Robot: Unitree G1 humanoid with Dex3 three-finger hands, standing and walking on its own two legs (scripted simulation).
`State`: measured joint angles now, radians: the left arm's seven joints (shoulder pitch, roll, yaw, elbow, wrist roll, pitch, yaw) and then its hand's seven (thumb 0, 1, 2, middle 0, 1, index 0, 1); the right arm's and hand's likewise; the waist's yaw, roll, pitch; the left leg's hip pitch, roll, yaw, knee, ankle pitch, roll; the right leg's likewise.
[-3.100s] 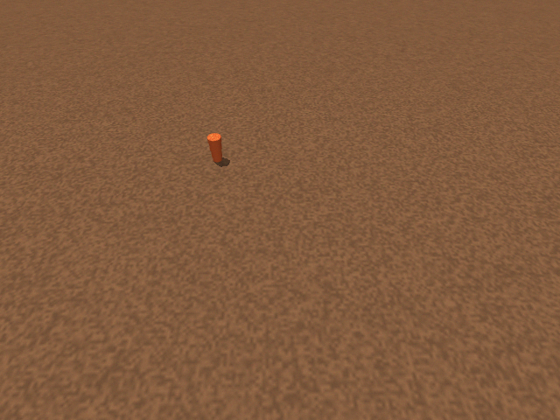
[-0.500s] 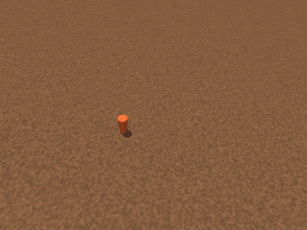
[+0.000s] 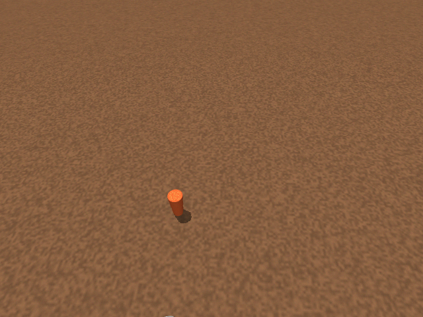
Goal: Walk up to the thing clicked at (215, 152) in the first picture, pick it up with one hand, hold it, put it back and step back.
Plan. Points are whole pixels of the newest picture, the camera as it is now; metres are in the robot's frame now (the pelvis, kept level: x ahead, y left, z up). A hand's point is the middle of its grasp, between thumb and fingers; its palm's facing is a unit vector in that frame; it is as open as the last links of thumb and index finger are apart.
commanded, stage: walk up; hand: left
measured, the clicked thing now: (176, 204) +0.80 +0.21 -0.69
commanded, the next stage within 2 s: none
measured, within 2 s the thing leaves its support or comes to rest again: neither
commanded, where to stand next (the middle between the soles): +0.48 +0.00 m, yaw +1 degrees
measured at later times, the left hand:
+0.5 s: hand (99, 271) +0.27 +0.27 -0.14, palm faces -0.11 -0.92 -0.38, open 7.4 cm
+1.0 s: hand (113, 231) +0.38 +0.28 -0.16, palm faces -0.01 -0.93 -0.37, open 7.4 cm
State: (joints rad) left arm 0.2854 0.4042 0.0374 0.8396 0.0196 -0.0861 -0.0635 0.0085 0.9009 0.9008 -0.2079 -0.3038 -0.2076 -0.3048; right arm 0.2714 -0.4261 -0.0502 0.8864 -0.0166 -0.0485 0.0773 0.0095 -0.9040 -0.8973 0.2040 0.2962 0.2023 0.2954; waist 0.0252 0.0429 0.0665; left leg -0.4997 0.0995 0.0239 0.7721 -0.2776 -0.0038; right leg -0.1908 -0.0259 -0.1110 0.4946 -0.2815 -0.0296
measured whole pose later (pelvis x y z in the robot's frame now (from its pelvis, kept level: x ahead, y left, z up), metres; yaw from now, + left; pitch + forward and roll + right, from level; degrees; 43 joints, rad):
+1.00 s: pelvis +0.36 +0.00 -0.02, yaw +2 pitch -3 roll +0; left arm 0.35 0.43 0.03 0.87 0.01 -0.05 -0.03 0.01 0.90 0.90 -0.21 -0.30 -0.21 -0.30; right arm 0.25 -0.42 -0.06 0.86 -0.02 -0.06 0.06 0.01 -0.90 -0.90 0.20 0.30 0.20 0.30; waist 0.03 -0.01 0.09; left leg -0.40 0.04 0.06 0.64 -0.19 0.02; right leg -0.24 -0.08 -0.08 0.82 -0.45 -0.01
